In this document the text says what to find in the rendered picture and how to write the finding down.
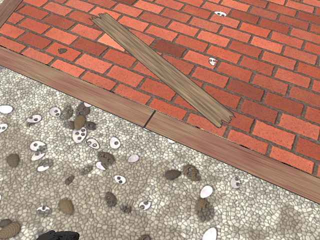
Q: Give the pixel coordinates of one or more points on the robot left hand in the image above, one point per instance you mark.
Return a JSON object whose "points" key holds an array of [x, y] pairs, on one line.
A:
{"points": [[59, 235]]}

